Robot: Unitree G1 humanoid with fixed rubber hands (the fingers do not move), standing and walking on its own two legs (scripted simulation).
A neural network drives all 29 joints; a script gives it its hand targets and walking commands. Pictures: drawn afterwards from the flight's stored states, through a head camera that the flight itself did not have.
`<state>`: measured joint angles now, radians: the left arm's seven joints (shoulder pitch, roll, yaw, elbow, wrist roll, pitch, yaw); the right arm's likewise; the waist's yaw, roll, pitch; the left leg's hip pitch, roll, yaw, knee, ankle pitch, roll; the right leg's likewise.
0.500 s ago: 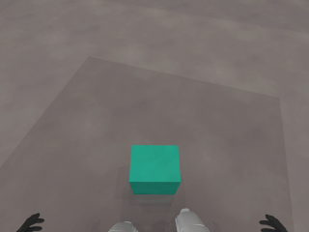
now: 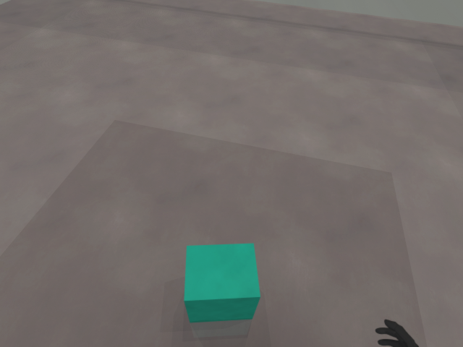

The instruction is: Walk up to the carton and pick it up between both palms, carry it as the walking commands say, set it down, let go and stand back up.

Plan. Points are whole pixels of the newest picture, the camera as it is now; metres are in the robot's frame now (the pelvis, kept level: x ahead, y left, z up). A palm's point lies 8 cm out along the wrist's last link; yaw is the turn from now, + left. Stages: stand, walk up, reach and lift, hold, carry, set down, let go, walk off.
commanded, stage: walk up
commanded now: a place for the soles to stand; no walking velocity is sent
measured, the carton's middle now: (220, 284) +0.45 +0.03 -0.63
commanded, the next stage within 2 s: stand in 0.14 s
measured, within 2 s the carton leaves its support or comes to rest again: neither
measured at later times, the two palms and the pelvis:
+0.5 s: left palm out of the picture +0.14 +0.28 -0.10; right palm out of the picture +0.10 -0.32 -0.09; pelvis +0.01 +0.00 +0.01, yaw -3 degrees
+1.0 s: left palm (71, 331) +0.17 +0.29 -0.09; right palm (376, 321) +0.20 -0.27 -0.10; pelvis +0.00 -0.01 -0.01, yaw +4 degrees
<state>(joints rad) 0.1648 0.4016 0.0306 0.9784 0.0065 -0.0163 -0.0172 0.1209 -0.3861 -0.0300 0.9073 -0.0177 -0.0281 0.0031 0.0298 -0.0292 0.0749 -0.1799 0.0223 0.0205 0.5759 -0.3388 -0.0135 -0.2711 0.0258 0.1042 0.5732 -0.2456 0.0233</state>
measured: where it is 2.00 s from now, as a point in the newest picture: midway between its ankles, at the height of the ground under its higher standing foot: outside the picture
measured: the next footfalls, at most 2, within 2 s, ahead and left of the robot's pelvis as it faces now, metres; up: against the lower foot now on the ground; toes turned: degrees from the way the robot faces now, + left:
none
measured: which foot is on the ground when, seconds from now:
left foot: down 0.00-1.00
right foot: down 0.00-1.00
